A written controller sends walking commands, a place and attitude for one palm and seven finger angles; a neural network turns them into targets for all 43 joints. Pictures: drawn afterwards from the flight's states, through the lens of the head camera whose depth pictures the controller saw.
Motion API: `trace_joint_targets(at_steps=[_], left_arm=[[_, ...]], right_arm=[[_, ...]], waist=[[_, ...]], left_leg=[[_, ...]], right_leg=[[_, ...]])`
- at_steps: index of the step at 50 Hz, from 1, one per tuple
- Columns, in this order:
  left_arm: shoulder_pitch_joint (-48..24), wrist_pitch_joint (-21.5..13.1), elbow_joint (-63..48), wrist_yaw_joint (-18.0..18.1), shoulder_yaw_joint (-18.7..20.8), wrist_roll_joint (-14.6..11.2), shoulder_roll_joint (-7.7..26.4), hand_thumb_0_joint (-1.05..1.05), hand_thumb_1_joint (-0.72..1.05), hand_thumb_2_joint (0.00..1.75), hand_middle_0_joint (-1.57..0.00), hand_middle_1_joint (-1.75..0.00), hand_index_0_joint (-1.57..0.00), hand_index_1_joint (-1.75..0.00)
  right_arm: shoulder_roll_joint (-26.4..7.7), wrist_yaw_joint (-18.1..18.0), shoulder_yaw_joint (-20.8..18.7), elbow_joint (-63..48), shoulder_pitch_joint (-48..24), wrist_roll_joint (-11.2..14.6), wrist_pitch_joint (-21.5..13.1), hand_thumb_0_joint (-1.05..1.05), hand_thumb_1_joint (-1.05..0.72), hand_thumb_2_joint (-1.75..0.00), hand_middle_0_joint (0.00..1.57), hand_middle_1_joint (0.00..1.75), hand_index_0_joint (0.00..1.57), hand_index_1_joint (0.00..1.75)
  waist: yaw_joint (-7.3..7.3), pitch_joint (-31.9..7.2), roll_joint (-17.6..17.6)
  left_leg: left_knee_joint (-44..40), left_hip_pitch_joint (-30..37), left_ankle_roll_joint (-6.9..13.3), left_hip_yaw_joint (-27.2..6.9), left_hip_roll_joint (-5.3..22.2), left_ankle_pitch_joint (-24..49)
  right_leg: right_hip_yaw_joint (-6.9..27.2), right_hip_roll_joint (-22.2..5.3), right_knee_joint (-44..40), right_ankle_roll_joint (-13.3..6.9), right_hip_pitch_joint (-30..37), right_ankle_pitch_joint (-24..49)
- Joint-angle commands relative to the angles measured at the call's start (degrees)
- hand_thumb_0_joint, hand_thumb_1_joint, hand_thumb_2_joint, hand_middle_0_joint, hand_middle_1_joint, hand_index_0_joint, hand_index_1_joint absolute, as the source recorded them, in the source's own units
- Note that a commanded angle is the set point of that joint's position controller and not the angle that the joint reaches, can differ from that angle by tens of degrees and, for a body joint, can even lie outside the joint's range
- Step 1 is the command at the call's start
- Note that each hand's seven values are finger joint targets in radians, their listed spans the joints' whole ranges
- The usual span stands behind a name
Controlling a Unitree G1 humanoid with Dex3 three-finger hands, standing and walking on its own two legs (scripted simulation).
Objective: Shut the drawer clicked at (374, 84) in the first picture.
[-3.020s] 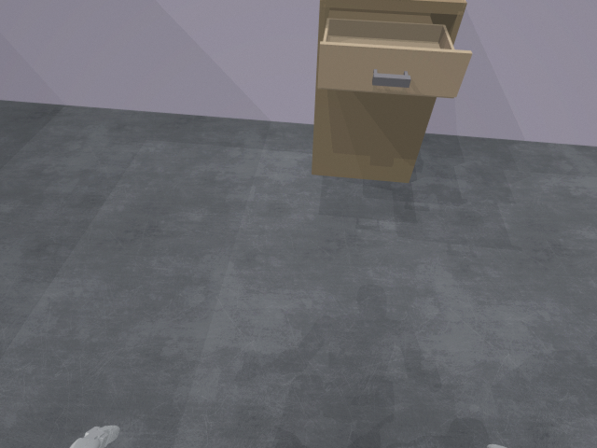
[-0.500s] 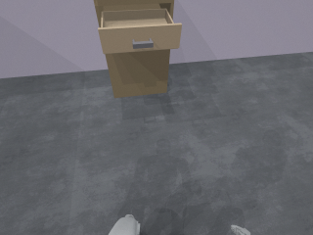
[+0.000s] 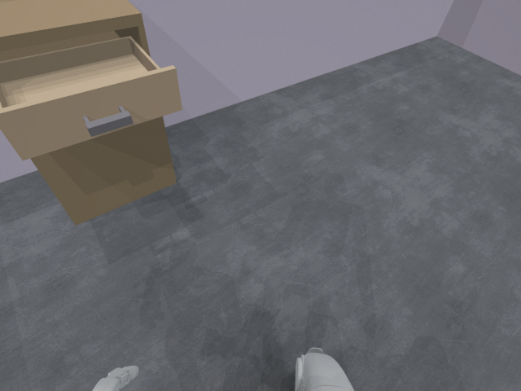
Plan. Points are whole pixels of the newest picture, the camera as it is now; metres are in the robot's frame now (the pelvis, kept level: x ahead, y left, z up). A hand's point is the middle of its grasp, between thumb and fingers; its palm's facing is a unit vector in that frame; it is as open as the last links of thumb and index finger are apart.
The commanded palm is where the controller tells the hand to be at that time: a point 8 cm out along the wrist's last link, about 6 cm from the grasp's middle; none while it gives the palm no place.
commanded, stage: walk to a spot facing it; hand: left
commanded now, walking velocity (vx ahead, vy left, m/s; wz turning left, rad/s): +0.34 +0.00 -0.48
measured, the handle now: (106, 118) +0.76 +0.42 -0.06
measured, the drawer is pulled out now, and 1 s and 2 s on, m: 0.30 0.30 0.30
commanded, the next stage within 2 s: turn to face it in 0.82 s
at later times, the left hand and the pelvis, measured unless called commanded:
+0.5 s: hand (190, 315) +0.28 +0.14 -0.16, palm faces -0.13 -0.96 -0.25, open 7.2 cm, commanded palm none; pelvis +0.19 -0.05 +0.00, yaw -11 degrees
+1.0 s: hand (210, 240) +0.46 +0.12 -0.18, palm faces -0.32 -0.93 -0.17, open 7.4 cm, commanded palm none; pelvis +0.35 -0.04 +0.00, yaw -23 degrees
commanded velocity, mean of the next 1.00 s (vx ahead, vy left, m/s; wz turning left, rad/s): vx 0.24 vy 0.00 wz -0.29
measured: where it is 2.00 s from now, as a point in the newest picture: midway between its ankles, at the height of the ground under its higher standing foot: (275, 348)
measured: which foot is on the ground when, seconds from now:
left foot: down 0.00-0.22, up 0.24-0.68, down 0.70-1.00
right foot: up 0.00-0.20, down 0.22-0.70, up 0.72-1.00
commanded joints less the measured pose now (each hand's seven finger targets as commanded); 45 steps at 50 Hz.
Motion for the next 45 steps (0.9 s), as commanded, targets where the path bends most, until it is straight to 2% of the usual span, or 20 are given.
trace_joint_targets(at_steps=[1, 4, 6, 8, 9, 10, 11, 12, 14, 17, 23, 29, 31, 33, 34, 35, 36, 38, 41, 45], left_arm=[[-9.2, -1.7, -5.2, -0.7, -1.6, -0.7, -1.8, 0.00, 0.90, 0.90, -0.20, -0.30, -0.20, -0.30], [-11.6, -2.2, -5.6, -0.4, -1.9, -0.9, -1.5, 0.00, 0.90, 0.90, -0.20, -0.30, -0.20, -0.30], [-8.3, -2.8, -4.8, -0.1, -1.7, -0.9, -0.9, 0.00, 0.90, 0.90, -0.20, -0.30, -0.20, -0.30], [2.6, -4.0, -1.5, 0.4, -0.9, -0.7, 1.6, 0.00, 0.90, 0.90, -0.20, -0.30, -0.20, -0.30], [11.8, -4.6, 1.2, 1.0, 0.2, -0.6, 5.4, 0.00, 0.90, 0.90, -0.20, -0.30, -0.20, -0.30], [18.7, -5.1, 2.6, 2.0, 1.7, -1.1, 11.2, 0.00, 0.90, 0.90, -0.20, -0.30, -0.20, -0.30], [20.3, -4.5, 3.2, 2.4, 2.2, -2.6, 14.5, 0.00, 0.90, 0.90, -0.20, -0.30, -0.20, -0.30], [16.8, -4.4, 1.9, 2.6, 2.0, -2.6, 13.0, 0.00, 0.90, 0.90, -0.20, -0.30, -0.20, -0.30], [8.1, -4.8, 0.4, 3.3, 0.9, -2.3, 7.1, 0.00, 0.90, 0.90, -0.20, -0.30, -0.20, -0.30], [5.5, -5.9, 0.6, 3.5, 0.1, -1.4, 4.3, 0.00, 0.90, 0.90, -0.20, -0.30, -0.20, -0.30], [11.6, -6.5, 2.5, 3.0, 0.0, -1.3, 3.0, 0.00, 0.90, 0.90, -0.20, -0.30, -0.20, -0.30], [15.9, -6.3, 4.3, 3.1, -0.3, -1.1, 5.3, 0.00, 0.90, 0.90, -0.20, -0.30, -0.20, -0.30], [16.2, -6.0, 4.7, 3.1, -0.2, -1.4, 6.2, 0.00, 0.90, 0.90, -0.20, -0.30, -0.20, -0.30], [14.7, -5.7, 4.6, 3.1, -0.1, -1.8, 6.0, 0.00, 0.90, 0.90, -0.20, -0.30, -0.20, -0.30], [14.6, -5.7, 4.1, 2.8, -0.2, -2.0, 4.3, 0.00, 0.90, 0.90, -0.20, -0.30, -0.20, -0.30], [16.1, -5.7, 3.1, 2.2, -0.5, -2.4, 1.2, 0.00, 0.90, 0.90, -0.20, -0.30, -0.20, -0.30], [13.6, -5.8, 2.0, 2.3, -0.2, -1.6, 3.8, 0.00, 0.90, 0.90, -0.20, -0.30, -0.20, -0.30], [10.1, -4.9, 2.1, 1.7, 0.4, -1.2, 2.7, 0.00, 0.90, 0.90, -0.20, -0.30, -0.20, -0.30], [13.8, -2.8, 3.3, 1.0, 0.1, -1.0, -0.4, 0.00, 0.90, 0.90, -0.20, -0.30, -0.20, -0.30], [11.8, -0.9, 1.5, 1.0, 0.8, -1.0, -2.0, 0.00, 0.90, 0.90, -0.20, -0.30, -0.20, -0.30]], right_arm=[[-5.8, -0.2, -0.2, -0.5, 6.5, -0.7, -0.8, 0.00, -0.90, -0.90, 0.20, 0.30, 0.20, 0.30], [-6.4, -0.1, -0.4, 0.7, 8.3, -1.0, -0.2, 0.00, -0.90, -0.90, 0.20, 0.30, 0.20, 0.30], [-7.4, -0.2, -0.7, 0.7, 7.6, -1.0, 0.0, 0.00, -0.90, -0.90, 0.20, 0.30, 0.20, 0.30], [-9.0, 0.0, -1.1, -0.1, 6.0, -0.5, 0.3, 0.00, -0.90, -0.90, 0.20, 0.30, 0.20, 0.30], [-8.4, 0.7, -0.9, -1.2, 4.8, 0.1, 0.4, 0.00, -0.90, -0.90, 0.20, 0.30, 0.20, 0.30], [-4.4, 0.9, -0.6, -3.3, 5.0, 1.1, 0.3, 0.00, -0.90, -0.90, 0.20, 0.30, 0.20, 0.30], [-4.2, 0.3, -0.8, -5.3, -0.4, 1.0, 0.2, 0.00, -0.90, -0.90, 0.20, 0.30, 0.20, 0.30], [-4.9, 0.3, -1.4, -6.1, -2.2, 0.5, 0.1, 0.00, -0.90, -0.90, 0.20, 0.30, 0.20, 0.30], [-4.4, 0.6, -1.7, -4.8, -3.5, -0.4, 1.8, 0.00, -0.90, -0.90, 0.20, 0.30, 0.20, 0.30], [-1.3, 1.0, -1.5, -3.3, 0.1, -1.0, 3.5, 0.00, -0.90, -0.90, 0.20, 0.30, 0.20, 0.30], [-2.2, 2.3, -1.9, -7.4, -10.8, -1.3, 3.1, 0.00, -0.90, -0.90, 0.20, 0.30, 0.20, 0.30], [-3.1, 2.9, -1.3, -11.5, -21.3, -0.9, 2.0, 0.00, -0.90, -0.90, 0.20, 0.30, 0.20, 0.30], [-3.8, 2.7, -1.1, -11.4, -21.3, -0.7, 1.6, 0.00, -0.90, -0.90, 0.20, 0.30, 0.20, 0.30], [-5.8, 1.7, -1.3, -9.4, -15.2, -0.7, 1.1, 0.00, -0.90, -0.90, 0.20, 0.30, 0.20, 0.30], [-9.5, 1.0, -2.2, -7.3, -8.4, -0.9, 0.6, 0.00, -0.90, -0.90, 0.20, 0.30, 0.20, 0.30], [-16.3, 0.6, -3.7, -5.9, -1.5, -1.6, 0.5, 0.00, -0.90, -0.90, 0.20, 0.30, 0.20, 0.30], [-16.3, 0.6, -3.2, -6.3, 0.0, -0.9, 1.3, 0.00, -0.90, -0.90, 0.20, 0.30, 0.20, 0.30], [-10.9, 0.1, -1.9, -7.5, -6.3, -0.7, 0.9, 0.00, -0.90, -0.90, 0.20, 0.30, 0.20, 0.30], [-6.8, -0.2, -0.9, -7.7, -10.9, -0.4, 0.3, 0.00, -0.90, -0.90, 0.20, 0.30, 0.20, 0.30], [-6.0, -0.3, -1.9, -7.5, -9.9, -0.5, 0.7, 0.00, -0.90, -0.90, 0.20, 0.30, 0.20, 0.30]], waist=[[-1.92, 5.3, 8.3], [-2.66, 4.8, 9.6], [-0.89, 1.9, 10.6], [4.12, -5.4, 10.5], [8.57, -11.3, 6.4], [9.84, -18.4, -4.2], [9.85, -17.7, -3.4], [8.57, -13.3, -1.6], [3.26, -3.6, 1.5], [-1.20, -1.3, 1.1], [1.86, -0.1, -4.4], [4.70, 0.7, -2.7], [4.18, 0.1, -2.9], [0.79, -2.1, -2.0], [-1.98, -6.0, 4.5], [-3.60, -11.3, 19.3], [-4.44, -9.9, 15.3], [-2.02, -2.2, 10.0], [2.60, -0.6, 9.9], [2.85, -0.2, 9.7]], left_leg=[[-6.9, 3.8, 4.1, -6.8, 16.2, 30.2], [-3.9, 6.5, 4.1, -4.7, 17.3, 39.0], [3.1, 7.9, 3.7, -2.1, 17.8, 54.2], [19.0, 4.3, 1.4, 0.0, 16.2, 60.4], [32.1, -8.8, -0.7, 0.1, 15.8, 47.8], [51.2, -29.4, -4.0, -0.8, 6.9, -4.4], [63.2, -38.0, -4.1, -8.8, 3.3, -17.7], [63.5, -37.9, -3.6, -14.6, 5.5, -10.5], [58.5, -34.4, -3.9, -16.8, 9.2, -3.2], [49.4, -28.9, -4.7, -15.5, 8.9, 0.0], [35.3, -33.1, -5.2, -15.2, 7.3, 5.8], [19.9, -27.9, -4.5, -13.8, 3.5, 3.1], [14.8, -23.2, -4.1, -12.3, 1.7, 2.9], [6.4, -9.5, -3.4, -11.5, 0.5, 6.7], [3.7, 4.6, -1.4, -17.9, 6.5, 8.2], [0.3, 15.4, 4.8, -35.9, 23.9, 12.6], [-3.0, 10.8, 8.7, -39.5, 28.6, 9.0], [-5.7, 0.2, 7.1, -32.6, 24.8, 7.0], [-4.5, -6.6, 3.7, -16.2, 18.7, 25.5], [-3.3, -8.9, 4.0, -9.0, 17.5, 31.2]], right_leg=[[-3.3, 1.0, -9.3, -1.4, -3.9, -1.3], [-5.2, 2.7, -14.7, -3.5, 0.0, -6.3], [-7.2, 5.5, -18.5, -5.5, 6.9, -10.5], [-9.4, 8.8, -25.1, -7.4, 24.3, -9.0], [-4.6, 4.8, -26.9, -9.2, 43.0, -2.6], [22.2, -13.9, -28.9, -16.4, 60.3, 6.3], [31.7, -20.2, -34.2, -20.6, 59.5, 18.5], [26.8, -17.4, -36.8, -18.7, 50.3, 13.6], [20.2, -13.5, -42.7, -15.3, 31.6, -2.1], [11.9, -8.1, -45.4, -12.9, 20.1, -3.7], [13.5, -5.9, -46.8, -12.9, 24.1, -10.0], [15.6, -7.3, -43.6, -12.1, 30.3, -2.2], [15.1, -6.5, -40.6, -11.1, 32.0, 4.4], [12.5, -3.2, -32.0, -8.6, 27.3, 10.0], [10.3, 0.5, -20.0, -6.2, 18.5, 6.8], [1.7, 7.2, -2.5, -3.0, 5.3, -20.1], [2.6, 6.0, 8.1, -2.9, 2.3, -29.8], [4.1, 1.6, 15.6, -1.9, -0.7, -21.6], [2.0, 0.1, 13.9, 0.3, 3.8, -13.9], [-0.3, -0.5, 6.8, 1.7, 4.6, -10.1]])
